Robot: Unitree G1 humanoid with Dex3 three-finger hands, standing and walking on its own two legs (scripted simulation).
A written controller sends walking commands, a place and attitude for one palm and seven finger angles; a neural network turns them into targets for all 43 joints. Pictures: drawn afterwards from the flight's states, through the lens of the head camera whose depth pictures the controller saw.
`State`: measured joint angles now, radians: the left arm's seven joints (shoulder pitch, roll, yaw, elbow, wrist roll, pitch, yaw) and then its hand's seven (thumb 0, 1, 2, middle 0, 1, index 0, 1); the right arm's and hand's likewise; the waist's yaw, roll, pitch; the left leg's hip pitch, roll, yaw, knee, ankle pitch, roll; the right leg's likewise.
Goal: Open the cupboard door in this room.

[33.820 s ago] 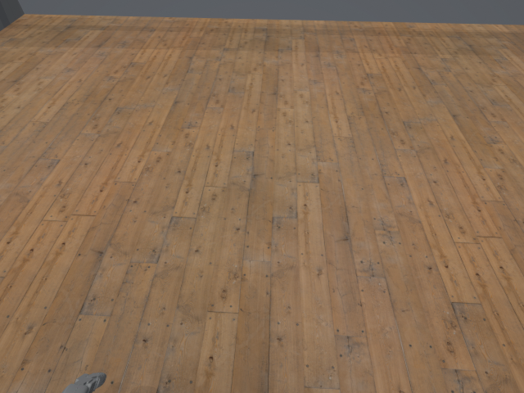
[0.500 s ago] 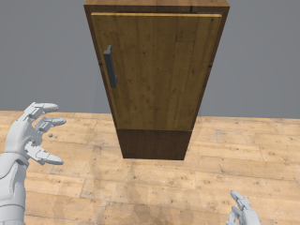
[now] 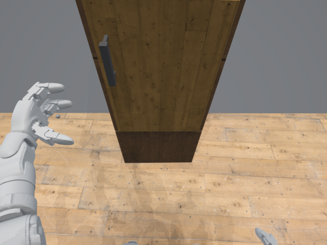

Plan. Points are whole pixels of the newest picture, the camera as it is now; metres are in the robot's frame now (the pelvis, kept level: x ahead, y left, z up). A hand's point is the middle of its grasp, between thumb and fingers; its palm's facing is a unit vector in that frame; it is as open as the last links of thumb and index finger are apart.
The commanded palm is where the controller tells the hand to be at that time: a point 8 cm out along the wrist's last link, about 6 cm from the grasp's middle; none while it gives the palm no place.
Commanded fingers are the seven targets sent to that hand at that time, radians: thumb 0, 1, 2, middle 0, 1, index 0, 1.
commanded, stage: move the hooked fingers beside the handle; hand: left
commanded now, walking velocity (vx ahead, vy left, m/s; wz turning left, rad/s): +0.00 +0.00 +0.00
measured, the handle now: (109, 61) +0.61 +0.18 +0.09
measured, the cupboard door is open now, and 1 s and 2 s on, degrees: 0 0 0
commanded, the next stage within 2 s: slide the fingers in behind the handle in 1.98 s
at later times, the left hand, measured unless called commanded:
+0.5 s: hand (73, 93) +0.45 +0.24 +0.10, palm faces +0.03 -1.00 +0.01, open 13.9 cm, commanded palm +0.43 +0.30 +0.09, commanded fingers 0.00 -0.50 0.30 -0.30 -1.20 -0.30 -1.20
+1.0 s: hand (89, 70) +0.55 +0.23 +0.10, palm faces +0.03 -1.00 -0.01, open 13.9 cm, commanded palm +0.53 +0.28 +0.09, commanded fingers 0.00 -0.50 0.30 -0.30 -1.20 -0.30 -1.20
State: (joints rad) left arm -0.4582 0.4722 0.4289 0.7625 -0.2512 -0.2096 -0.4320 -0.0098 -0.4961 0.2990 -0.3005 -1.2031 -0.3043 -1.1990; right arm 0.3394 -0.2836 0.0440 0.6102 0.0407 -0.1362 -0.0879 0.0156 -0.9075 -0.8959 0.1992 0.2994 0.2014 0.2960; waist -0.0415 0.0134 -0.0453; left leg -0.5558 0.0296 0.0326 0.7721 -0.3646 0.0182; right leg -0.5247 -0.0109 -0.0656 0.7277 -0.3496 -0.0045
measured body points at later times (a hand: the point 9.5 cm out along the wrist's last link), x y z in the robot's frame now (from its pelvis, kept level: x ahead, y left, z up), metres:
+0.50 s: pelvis +0.00 +0.00 -0.01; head +0.08 +0.02 +0.44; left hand +0.45 +0.30 +0.10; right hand +0.05 -0.27 -0.11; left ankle +0.01 +0.11 -0.71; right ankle +0.01 -0.12 -0.71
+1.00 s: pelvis +0.00 +0.00 -0.02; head +0.14 +0.02 +0.41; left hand +0.54 +0.28 +0.10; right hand -0.04 -0.27 -0.12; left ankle +0.01 +0.11 -0.71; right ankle +0.01 -0.12 -0.71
